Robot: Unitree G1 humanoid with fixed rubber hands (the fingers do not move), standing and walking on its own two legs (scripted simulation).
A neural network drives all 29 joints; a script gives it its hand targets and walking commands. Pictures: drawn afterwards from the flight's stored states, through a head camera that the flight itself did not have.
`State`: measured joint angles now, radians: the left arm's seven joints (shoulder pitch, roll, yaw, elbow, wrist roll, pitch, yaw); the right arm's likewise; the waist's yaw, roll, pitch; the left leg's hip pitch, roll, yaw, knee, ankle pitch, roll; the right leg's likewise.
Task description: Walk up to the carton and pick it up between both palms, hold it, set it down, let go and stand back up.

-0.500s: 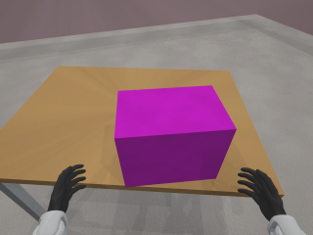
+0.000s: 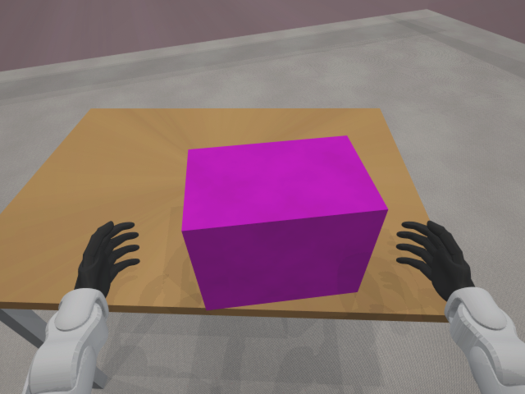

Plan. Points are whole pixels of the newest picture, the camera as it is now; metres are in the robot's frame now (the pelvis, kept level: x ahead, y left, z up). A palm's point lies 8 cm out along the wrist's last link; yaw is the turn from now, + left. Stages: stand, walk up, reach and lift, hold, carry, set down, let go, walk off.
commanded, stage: reach and lift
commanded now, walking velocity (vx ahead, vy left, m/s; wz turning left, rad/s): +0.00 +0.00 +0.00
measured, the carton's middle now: (276, 223) +0.42 +0.02 +0.03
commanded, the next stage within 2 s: none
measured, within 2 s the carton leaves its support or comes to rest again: neither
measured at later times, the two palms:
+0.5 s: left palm (96, 218) +0.33 +0.27 +0.15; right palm (440, 212) +0.37 -0.21 +0.13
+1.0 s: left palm (96, 166) +0.38 +0.28 +0.20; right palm (438, 152) +0.43 -0.21 +0.19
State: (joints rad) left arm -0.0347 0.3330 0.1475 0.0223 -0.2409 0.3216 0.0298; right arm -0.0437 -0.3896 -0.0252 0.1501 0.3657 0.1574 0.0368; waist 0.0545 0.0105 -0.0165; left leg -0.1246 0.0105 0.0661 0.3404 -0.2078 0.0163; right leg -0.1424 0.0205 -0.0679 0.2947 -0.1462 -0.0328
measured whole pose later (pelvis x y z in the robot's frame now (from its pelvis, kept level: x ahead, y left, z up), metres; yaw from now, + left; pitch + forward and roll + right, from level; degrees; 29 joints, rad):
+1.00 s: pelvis +0.00 -0.01 +0.00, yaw +1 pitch +5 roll -1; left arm -0.75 0.48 0.17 0.40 -0.28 0.64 0.03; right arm -0.83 -0.50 0.05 0.63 0.49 0.41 0.01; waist 0.03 -0.01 -0.08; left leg -0.27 0.02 0.04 0.38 -0.20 0.01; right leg -0.27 0.03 -0.10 0.31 -0.14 -0.04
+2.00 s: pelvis +0.00 -0.01 -0.01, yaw +2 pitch +14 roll -1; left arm -0.78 0.37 0.01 1.01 -0.27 -0.03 -0.01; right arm -0.87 -0.37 0.12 1.09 0.43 -0.06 -0.01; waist 0.06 0.01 -0.18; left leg -0.50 0.02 0.01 0.49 -0.24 0.00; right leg -0.48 0.02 -0.12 0.41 -0.17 -0.04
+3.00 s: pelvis -0.01 -0.02 -0.01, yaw +3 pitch +15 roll +0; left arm -0.88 0.27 0.10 1.20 -0.19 -0.16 0.04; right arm -0.92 -0.21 -0.01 1.13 0.24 -0.04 -0.09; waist 0.03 -0.02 -0.20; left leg -0.51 0.02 0.01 0.47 -0.20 -0.01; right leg -0.52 0.02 -0.12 0.44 -0.17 -0.06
